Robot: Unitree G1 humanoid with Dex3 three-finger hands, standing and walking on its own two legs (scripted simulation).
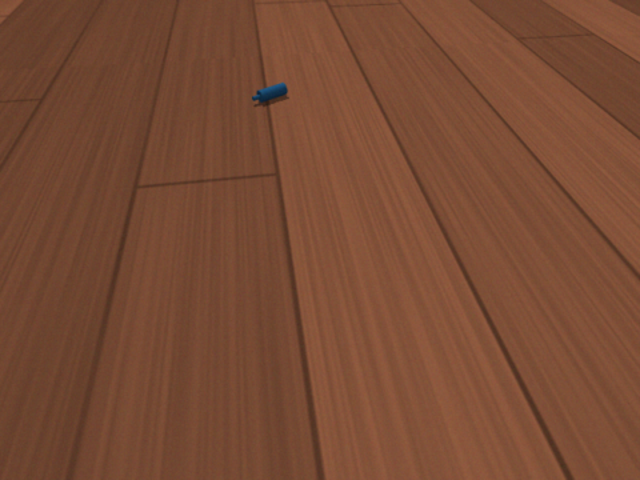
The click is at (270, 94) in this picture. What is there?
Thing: lying bottle
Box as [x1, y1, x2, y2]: [252, 83, 286, 102]
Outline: 286,87 283,83 280,83 258,90 257,94 253,96 252,99 258,99 261,102 285,94
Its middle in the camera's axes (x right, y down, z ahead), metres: -0.31 -0.91 +2.42
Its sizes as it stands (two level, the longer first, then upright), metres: 0.227 0.073 0.073
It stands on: the floor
